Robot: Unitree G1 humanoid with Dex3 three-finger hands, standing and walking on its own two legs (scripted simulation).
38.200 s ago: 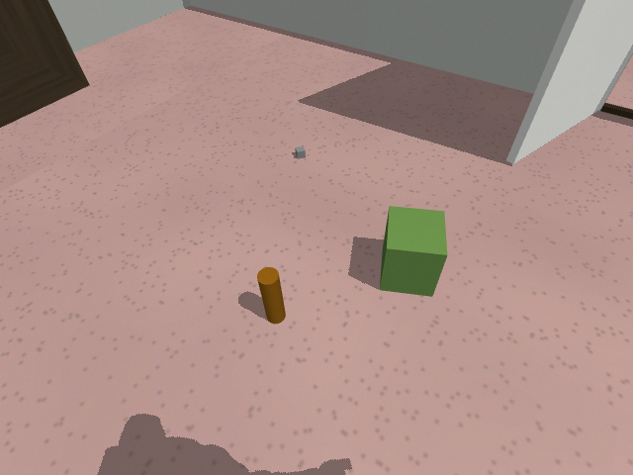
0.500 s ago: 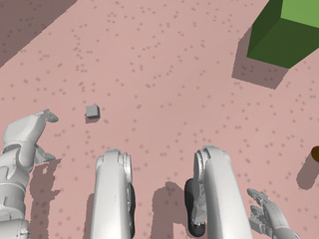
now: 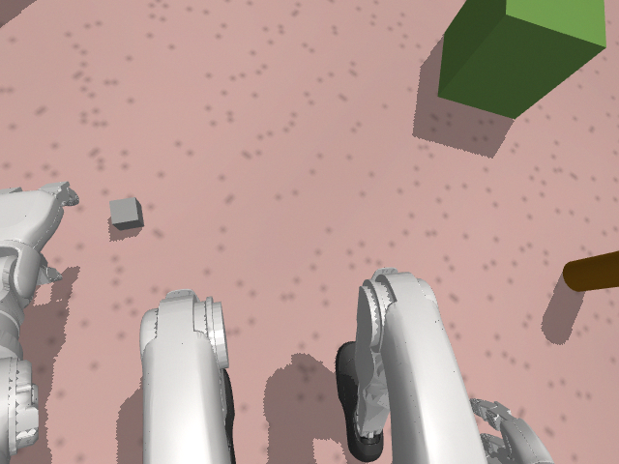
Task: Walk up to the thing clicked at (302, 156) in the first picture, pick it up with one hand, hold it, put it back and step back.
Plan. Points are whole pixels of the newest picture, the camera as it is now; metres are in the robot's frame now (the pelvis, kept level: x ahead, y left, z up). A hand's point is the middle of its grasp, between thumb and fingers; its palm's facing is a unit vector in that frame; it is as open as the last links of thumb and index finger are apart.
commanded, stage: rise first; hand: left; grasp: from above
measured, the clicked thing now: (127, 214) +0.50 +0.29 -0.33
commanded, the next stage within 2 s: none
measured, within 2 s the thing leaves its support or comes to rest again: neither
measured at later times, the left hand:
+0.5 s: hand (61, 232) +0.43 +0.33 -0.19, palm faces -0.46 -0.08 -0.89, open 11.7 cm
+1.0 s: hand (68, 228) +0.44 +0.33 -0.21, palm faces -0.44 -0.08 -0.89, open 12.1 cm
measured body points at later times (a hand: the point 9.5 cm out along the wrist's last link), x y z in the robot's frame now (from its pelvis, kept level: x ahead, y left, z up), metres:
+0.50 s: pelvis +0.01 +0.00 -0.02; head +0.25 +0.06 +0.35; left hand +0.45 +0.33 -0.14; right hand +0.09 -0.28 -0.14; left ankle +0.09 +0.12 -0.32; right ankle +0.11 -0.14 -0.32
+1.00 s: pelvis +0.01 +0.00 -0.03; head +0.25 +0.07 +0.34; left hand +0.46 +0.33 -0.15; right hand +0.08 -0.28 -0.14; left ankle +0.09 +0.12 -0.32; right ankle +0.11 -0.14 -0.32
